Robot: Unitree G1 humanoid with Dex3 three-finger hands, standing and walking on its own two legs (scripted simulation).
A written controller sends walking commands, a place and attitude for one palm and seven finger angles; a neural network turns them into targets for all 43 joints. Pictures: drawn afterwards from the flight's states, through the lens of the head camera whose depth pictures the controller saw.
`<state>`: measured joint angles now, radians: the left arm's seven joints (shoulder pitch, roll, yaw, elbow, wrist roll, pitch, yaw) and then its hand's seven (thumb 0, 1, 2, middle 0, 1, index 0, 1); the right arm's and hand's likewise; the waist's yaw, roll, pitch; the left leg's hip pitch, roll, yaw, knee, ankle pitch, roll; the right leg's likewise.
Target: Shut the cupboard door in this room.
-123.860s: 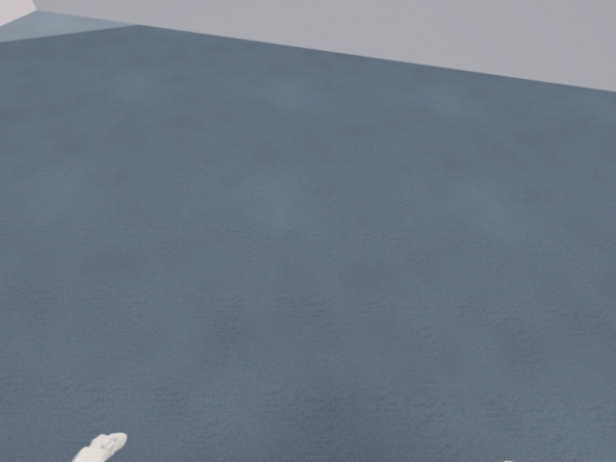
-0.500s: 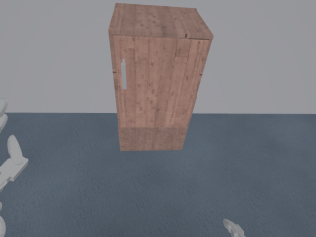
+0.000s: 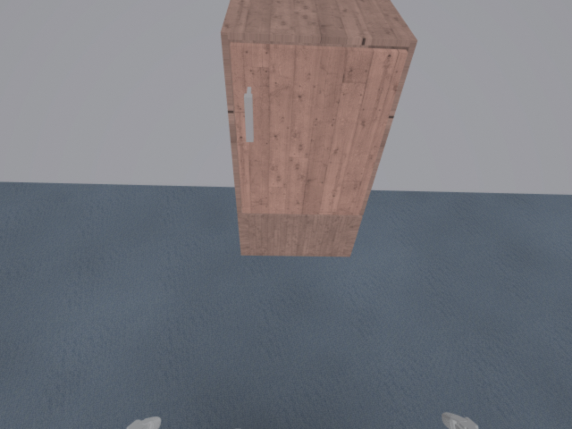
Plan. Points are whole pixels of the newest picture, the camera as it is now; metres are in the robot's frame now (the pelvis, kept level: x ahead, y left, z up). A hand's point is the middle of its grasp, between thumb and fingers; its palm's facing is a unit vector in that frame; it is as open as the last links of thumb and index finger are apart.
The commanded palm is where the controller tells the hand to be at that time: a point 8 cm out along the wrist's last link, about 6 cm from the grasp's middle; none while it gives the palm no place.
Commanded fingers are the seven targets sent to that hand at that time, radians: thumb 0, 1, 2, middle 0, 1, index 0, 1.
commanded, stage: let the arm hang, fingers relaxed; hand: left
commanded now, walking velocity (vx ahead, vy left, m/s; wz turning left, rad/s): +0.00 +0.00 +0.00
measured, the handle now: (249, 114) +0.87 +0.12 -0.04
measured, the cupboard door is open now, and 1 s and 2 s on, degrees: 0 0 0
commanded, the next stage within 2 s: look to check the result in 0.84 s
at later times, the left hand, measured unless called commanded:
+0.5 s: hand out of the picture -0.02 +0.22 -0.15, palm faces +0.00 -0.96 -0.27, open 7.4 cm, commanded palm none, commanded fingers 0.00 0.90 0.90 -0.20 -0.30 -0.20 -0.30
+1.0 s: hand out of the picture +0.05 +0.17 -0.16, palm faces -0.02 -0.98 -0.20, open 7.4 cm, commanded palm none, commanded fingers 0.00 0.90 0.90 -0.20 -0.30 -0.20 -0.30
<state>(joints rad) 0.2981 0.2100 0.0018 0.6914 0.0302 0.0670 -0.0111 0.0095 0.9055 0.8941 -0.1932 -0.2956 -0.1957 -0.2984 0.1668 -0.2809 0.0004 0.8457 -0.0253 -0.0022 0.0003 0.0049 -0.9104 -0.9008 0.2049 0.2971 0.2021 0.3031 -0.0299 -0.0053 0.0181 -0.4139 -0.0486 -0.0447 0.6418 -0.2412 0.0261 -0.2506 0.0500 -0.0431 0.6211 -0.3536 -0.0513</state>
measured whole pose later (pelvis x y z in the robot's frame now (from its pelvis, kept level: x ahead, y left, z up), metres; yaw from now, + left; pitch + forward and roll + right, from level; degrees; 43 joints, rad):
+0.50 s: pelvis +0.02 +0.01 +0.02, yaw -1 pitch -2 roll +0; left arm 0.36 0.22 0.01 1.13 0.01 0.01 0.02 0.00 0.91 0.89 -0.19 -0.30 -0.20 -0.30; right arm 0.26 -0.18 0.00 1.10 -0.01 0.01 -0.02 0.00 -0.91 -0.90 0.21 0.30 0.20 0.30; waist 0.00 0.03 0.02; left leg -0.26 -0.06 -0.01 0.40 -0.12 0.05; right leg -0.12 0.03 -0.01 0.42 -0.27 -0.03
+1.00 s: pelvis +0.04 -0.01 +0.02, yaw -2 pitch -1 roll +0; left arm 0.27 0.17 0.00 1.12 0.01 -0.01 0.02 0.00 0.91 0.89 -0.20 -0.30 -0.20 -0.30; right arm 0.26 -0.18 0.01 1.14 -0.01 0.00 -0.03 0.00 -0.91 -0.90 0.20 0.30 0.20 0.30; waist -0.01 0.00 0.03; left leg -0.22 -0.04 -0.01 0.39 -0.15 0.03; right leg -0.07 0.05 0.00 0.38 -0.29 -0.05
